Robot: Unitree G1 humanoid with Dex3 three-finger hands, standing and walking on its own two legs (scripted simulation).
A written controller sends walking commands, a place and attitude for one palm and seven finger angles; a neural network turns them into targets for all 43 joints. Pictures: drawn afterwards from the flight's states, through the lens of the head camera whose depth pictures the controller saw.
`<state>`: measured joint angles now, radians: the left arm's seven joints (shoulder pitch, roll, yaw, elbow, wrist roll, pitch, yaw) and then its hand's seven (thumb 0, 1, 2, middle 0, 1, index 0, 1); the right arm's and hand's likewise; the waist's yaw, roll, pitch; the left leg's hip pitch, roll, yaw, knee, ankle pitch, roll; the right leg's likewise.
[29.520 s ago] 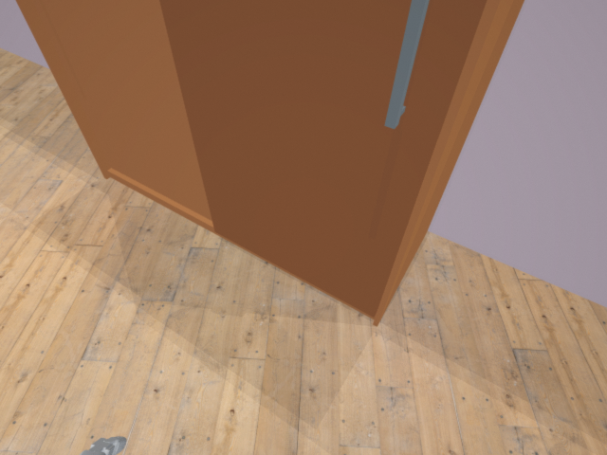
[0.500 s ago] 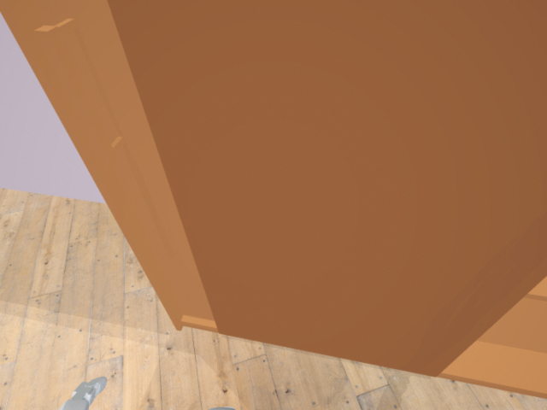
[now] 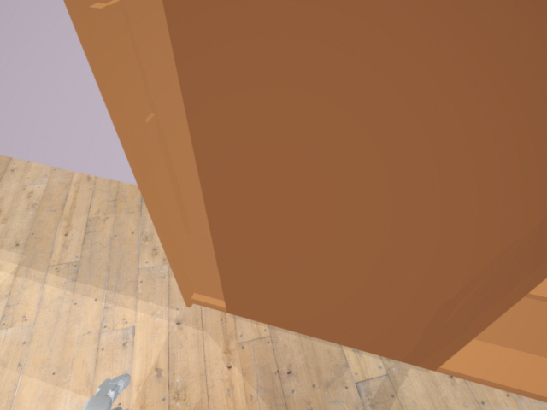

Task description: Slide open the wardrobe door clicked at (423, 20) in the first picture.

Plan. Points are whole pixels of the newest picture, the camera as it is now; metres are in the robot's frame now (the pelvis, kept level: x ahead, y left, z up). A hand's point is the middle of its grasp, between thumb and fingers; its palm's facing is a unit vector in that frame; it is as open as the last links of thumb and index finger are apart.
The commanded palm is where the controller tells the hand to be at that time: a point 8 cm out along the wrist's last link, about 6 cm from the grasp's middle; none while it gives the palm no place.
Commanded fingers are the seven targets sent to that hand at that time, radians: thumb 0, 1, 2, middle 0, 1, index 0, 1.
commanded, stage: stop walking and hold the door there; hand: right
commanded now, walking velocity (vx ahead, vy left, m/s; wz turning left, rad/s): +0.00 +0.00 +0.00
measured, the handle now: out of the picture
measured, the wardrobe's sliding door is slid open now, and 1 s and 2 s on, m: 0.56 0.56 0.56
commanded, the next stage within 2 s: loosen the grip on the handle in 1.84 s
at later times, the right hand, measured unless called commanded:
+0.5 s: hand out of the picture +0.38 -0.39 +0.20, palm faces +0.59 +0.78 -0.22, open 6.6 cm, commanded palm +0.34 -0.40 +0.17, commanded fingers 0.00 -0.90 -0.90 0.45 1.40 0.45 1.40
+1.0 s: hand out of the picture +0.38 -0.39 +0.20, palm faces +0.47 +0.87 -0.17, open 6.5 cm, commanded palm +0.34 -0.41 +0.17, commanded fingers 0.00 -0.90 -0.90 0.45 1.40 0.45 1.40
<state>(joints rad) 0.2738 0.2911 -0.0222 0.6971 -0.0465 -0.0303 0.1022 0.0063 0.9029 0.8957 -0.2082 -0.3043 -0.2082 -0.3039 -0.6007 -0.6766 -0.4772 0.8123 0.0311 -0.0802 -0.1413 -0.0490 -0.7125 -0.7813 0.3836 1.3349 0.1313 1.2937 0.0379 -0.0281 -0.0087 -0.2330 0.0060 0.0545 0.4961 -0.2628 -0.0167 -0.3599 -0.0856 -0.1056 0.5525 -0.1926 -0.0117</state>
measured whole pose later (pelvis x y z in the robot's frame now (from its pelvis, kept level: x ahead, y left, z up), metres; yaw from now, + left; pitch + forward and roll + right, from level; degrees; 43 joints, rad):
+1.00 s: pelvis -0.04 -0.08 +0.00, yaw -3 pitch +3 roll +2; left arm 0.24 0.23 -0.07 0.66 -0.01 -0.08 0.07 0.00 0.90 0.90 -0.21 -0.30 -0.21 -0.30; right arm -0.75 -0.51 -0.26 0.70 0.06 -0.10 -0.10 -0.07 -0.72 -0.78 0.46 1.41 0.16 1.34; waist -0.01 0.00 0.03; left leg -0.13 0.00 0.05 0.42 -0.37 0.03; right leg -0.39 0.03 -0.15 0.41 -0.08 -0.09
